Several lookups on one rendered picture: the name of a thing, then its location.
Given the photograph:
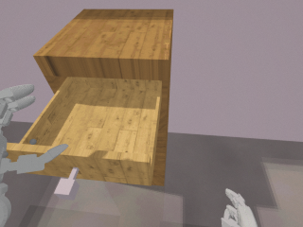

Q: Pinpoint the drawer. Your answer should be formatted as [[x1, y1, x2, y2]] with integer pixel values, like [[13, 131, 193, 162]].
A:
[[6, 77, 162, 186]]

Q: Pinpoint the right robot hand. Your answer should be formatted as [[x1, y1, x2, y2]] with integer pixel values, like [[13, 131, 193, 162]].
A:
[[221, 188, 258, 227]]

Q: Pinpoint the cabinet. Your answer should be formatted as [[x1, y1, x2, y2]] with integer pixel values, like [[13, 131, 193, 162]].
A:
[[33, 9, 174, 186]]

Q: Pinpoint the robot left forearm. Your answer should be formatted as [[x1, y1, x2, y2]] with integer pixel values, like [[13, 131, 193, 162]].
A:
[[0, 183, 11, 227]]

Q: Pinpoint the left robot hand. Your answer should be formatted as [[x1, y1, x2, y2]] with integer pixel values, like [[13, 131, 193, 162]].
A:
[[0, 84, 69, 183]]

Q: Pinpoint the handle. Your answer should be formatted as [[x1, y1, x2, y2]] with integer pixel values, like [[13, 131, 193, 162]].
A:
[[54, 167, 80, 201]]

